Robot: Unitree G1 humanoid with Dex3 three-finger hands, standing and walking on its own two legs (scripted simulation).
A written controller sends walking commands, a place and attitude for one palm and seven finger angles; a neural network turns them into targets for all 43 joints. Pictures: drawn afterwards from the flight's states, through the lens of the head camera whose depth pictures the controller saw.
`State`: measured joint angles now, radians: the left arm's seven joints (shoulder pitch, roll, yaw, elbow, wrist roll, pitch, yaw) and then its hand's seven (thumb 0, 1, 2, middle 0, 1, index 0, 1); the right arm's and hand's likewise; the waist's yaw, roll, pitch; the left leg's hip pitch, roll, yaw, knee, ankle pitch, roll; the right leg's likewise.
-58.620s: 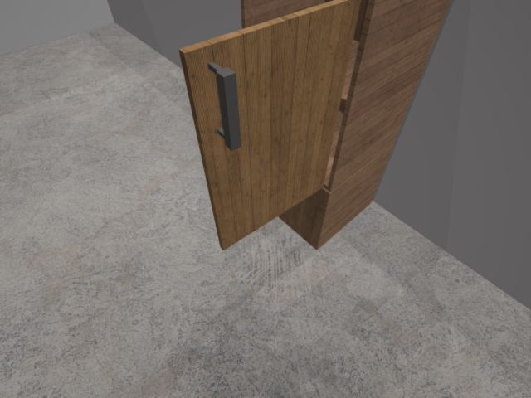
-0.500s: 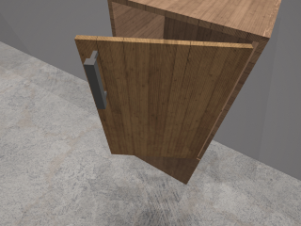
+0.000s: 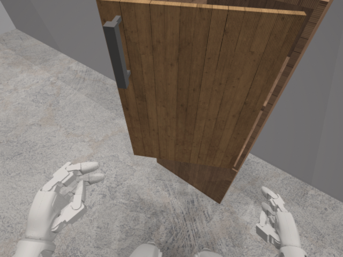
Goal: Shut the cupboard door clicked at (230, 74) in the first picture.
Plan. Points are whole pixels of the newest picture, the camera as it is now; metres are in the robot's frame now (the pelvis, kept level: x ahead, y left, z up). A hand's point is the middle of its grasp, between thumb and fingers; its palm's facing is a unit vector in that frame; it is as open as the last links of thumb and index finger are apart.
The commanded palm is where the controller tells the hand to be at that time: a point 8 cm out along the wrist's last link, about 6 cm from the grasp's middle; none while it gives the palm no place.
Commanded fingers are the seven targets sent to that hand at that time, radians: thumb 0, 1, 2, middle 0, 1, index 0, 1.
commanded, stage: raise the hand and make a fist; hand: left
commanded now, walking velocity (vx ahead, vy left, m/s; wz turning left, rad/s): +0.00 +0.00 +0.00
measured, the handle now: (120, 54) +0.50 +0.18 +0.21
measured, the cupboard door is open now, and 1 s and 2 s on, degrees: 27 27 27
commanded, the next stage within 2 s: bring the fist close to the handle in 1.34 s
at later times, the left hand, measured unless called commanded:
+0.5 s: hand (71, 160) +0.25 +0.22 +0.14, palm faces -0.03 -1.00 -0.06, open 3.3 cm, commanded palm +0.22 +0.27 +0.16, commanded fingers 0.00 0.90 0.90 -1.19 -1.38 -1.19 -1.38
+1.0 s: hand (44, 122) +0.27 +0.24 +0.22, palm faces -0.02 -1.00 -0.09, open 3.1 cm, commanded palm +0.24 +0.28 +0.22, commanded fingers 0.00 0.90 0.90 -1.30 -1.50 -1.30 -1.50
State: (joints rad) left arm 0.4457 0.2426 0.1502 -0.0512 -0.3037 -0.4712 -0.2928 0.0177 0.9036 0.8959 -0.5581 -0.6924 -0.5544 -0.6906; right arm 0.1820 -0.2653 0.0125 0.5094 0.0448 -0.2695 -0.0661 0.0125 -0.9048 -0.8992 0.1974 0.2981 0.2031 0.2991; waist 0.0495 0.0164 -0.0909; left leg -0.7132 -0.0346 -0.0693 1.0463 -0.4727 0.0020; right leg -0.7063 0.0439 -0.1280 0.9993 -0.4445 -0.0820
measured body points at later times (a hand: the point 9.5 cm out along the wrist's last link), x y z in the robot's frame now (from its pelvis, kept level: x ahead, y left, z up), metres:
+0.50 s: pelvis +0.04 +0.04 +0.04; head +0.05 +0.03 +0.49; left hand +0.25 +0.27 +0.15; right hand +0.20 -0.20 -0.03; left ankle +0.03 +0.12 -0.67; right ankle +0.04 -0.06 -0.67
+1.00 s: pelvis +0.03 +0.05 +0.06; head +0.00 +0.03 +0.51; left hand +0.27 +0.29 +0.23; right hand +0.22 -0.16 +0.00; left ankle +0.03 +0.12 -0.67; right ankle +0.04 -0.06 -0.67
